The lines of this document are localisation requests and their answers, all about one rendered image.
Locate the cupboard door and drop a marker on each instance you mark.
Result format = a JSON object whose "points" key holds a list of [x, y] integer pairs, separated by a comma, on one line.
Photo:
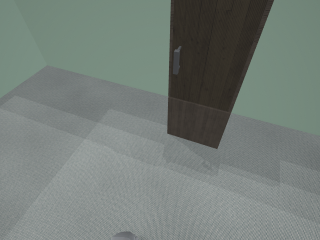
{"points": [[215, 38]]}

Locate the handle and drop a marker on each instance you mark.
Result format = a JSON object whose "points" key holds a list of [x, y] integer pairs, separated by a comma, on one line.
{"points": [[176, 60]]}

